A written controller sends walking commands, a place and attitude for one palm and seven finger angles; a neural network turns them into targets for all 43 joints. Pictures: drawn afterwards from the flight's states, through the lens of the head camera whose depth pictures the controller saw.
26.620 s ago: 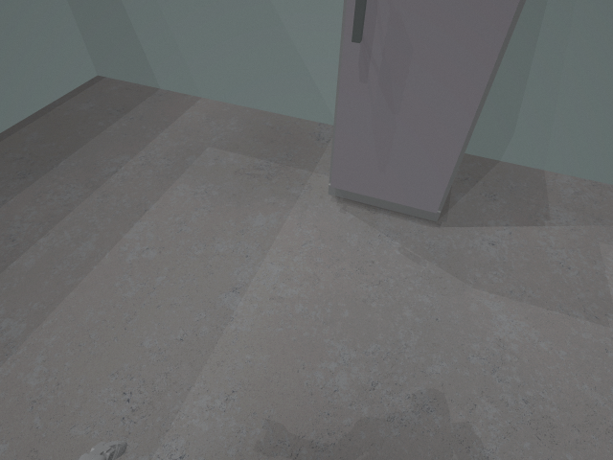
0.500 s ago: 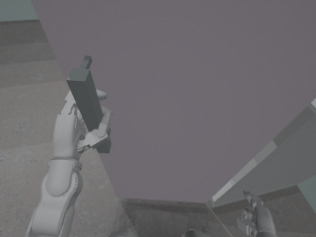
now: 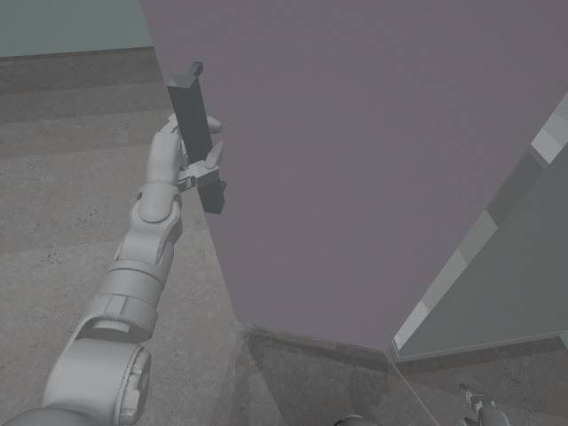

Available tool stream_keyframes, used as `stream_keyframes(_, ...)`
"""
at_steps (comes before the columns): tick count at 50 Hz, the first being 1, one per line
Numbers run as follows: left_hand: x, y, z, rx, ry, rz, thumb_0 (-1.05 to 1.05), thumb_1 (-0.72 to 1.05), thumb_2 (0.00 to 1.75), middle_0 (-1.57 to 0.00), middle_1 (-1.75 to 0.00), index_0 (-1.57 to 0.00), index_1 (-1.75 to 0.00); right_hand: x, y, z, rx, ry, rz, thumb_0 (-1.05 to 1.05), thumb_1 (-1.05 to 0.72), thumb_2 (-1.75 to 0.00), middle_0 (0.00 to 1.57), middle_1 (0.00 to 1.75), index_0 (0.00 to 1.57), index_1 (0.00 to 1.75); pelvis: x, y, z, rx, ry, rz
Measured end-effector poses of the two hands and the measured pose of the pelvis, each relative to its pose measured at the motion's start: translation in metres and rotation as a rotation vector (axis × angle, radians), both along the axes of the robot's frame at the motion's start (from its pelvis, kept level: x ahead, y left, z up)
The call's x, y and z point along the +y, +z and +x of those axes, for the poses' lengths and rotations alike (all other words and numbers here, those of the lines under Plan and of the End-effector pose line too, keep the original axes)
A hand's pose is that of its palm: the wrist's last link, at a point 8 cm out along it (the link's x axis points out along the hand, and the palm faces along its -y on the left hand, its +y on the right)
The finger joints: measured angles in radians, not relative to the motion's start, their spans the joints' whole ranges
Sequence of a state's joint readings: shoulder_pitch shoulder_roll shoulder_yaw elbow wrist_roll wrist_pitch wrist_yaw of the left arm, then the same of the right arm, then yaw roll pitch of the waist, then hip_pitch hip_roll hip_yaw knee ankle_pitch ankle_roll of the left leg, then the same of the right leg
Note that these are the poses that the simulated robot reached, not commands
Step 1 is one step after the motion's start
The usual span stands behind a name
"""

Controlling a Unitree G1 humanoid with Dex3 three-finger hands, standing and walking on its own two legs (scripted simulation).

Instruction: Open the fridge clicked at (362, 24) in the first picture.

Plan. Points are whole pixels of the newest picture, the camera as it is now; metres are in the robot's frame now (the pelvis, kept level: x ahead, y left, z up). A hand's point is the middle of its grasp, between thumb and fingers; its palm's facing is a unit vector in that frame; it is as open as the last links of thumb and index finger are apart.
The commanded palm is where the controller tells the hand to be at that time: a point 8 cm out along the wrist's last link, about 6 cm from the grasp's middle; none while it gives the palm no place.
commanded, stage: stop walking and hold the door back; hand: left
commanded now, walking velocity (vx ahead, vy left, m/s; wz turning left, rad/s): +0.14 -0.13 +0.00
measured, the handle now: (206, 146) +0.48 +0.13 +0.13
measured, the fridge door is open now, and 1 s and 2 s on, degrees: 70 68 66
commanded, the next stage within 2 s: loosen the grip on the handle in 1.04 s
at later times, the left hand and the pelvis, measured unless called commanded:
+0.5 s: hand (214, 153) +0.45 +0.12 +0.14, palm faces -0.04 -0.99 -0.10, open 5.9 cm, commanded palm +0.43 +0.17 +0.13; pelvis +0.01 +0.03 +0.00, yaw -6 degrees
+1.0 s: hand (212, 159) +0.44 +0.12 +0.14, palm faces -0.04 -0.99 -0.10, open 6.0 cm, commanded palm +0.42 +0.17 +0.13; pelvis +0.05 +0.04 +0.01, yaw -7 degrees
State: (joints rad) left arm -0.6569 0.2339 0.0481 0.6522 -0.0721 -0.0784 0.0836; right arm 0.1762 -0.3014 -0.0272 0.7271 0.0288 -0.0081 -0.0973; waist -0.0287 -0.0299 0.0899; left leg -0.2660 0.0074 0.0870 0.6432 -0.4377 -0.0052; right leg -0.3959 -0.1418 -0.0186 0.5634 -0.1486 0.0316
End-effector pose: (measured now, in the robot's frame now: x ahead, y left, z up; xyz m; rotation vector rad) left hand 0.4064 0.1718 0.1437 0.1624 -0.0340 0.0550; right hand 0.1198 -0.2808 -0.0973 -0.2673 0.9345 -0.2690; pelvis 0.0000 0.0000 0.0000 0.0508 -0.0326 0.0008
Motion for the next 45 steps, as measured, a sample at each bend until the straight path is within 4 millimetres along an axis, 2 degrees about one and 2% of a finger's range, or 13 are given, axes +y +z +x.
stream_keyframes(3,0.0,-0.001,0.009,-0.013,-0.035,-0.025,-0.08,0.62,0.78,-0.46,-1.4,-0.42,-1.4,0.003,-0.003,-0.031,0.028,-0.062,-0.031,0.01,-0.9,-0.89,0.2,0.3,0.21,0.3,0.014,-0.004,-0.007,-0.014,-0.032,-0.021)
stream_keyframes(7,-0.001,0.0,0.017,0.007,-0.047,-0.031,-0.07,0.63,0.77,-0.45,-1.4,-0.4,-1.4,0.025,-0.006,-0.067,0.099,-0.111,0.025,0.01,-0.91,-0.89,0.2,0.3,0.2,0.3,0.018,0.004,-0.004,-0.007,-0.056,-0.05)
stream_keyframes(10,0.0,0.001,0.024,0.02,-0.056,-0.018,-0.08,0.63,0.76,-0.45,-1.4,-0.41,-1.4,0.041,-0.012,-0.082,0.153,-0.108,0.076,0.01,-0.91,-0.89,0.2,0.3,0.2,0.3,0.015,0.006,0.0,0.004,-0.072,-0.059)
stream_keyframes(13,-0.001,0.001,0.03,0.003,-0.051,-0.002,-0.08,0.62,0.76,-0.45,-1.4,-0.41,-1.4,0.05,-0.023,-0.084,0.153,-0.105,0.12,0.01,-0.9,-0.89,0.2,0.3,0.21,0.3,0.01,-0.002,0.003,0.004,-0.095,-0.057)
stream_keyframes(17,-0.002,0.001,0.032,-0.002,-0.043,0.012,-0.08,0.62,0.75,-0.45,-1.4,-0.4,-1.4,0.051,-0.026,-0.072,0.106,-0.13,0.136,0.01,-0.9,-0.89,0.2,0.3,0.21,0.3,0.014,-0.002,0.002,-0.012,-0.083,-0.074)
stream_keyframes(24,0.0,-0.002,0.03,-0.031,-0.093,-0.05,-0.05,0.64,0.75,-0.45,-1.4,-0.38,-1.4,0.045,-0.006,-0.036,-0.013,-0.102,0.034,0.01,-0.9,-0.89,0.2,0.3,0.21,0.3,0.032,-0.005,0.007,-0.012,-0.093,-0.071)
stream_keyframes(28,0.0,-0.004,0.025,-0.046,-0.114,-0.086,-0.04,0.66,0.76,-0.45,-1.4,-0.36,-1.4,0.049,0.006,-0.015,-0.05,-0.094,0.018,0.01,-0.9,-0.89,0.2,0.3,0.21,0.3,0.039,-0.001,0.016,-0.006,-0.119,-0.063)
stream_keyframes(38,0.001,-0.004,0.019,-0.061,-0.111,-0.07,-0.05,0.65,0.77,-0.45,-1.4,-0.35,-1.4,0.071,0.014,0.039,-0.119,-0.029,0.081,0.01,-0.9,-0.89,0.2,0.3,0.21,0.3,0.036,0.005,0.035,0.019,-0.118,-0.064)
stream_keyframes(45,0.001,-0.004,0.018,-0.06,-0.109,-0.062,-0.05,0.65,0.76,-0.45,-1.4,-0.35,-1.4,0.074,0.017,0.055,-0.13,-0.022,0.09,0.01,-0.9,-0.89,0.2,0.3,0.21,0.3,0.035,0.007,0.042,0.031,-0.119,-0.063)
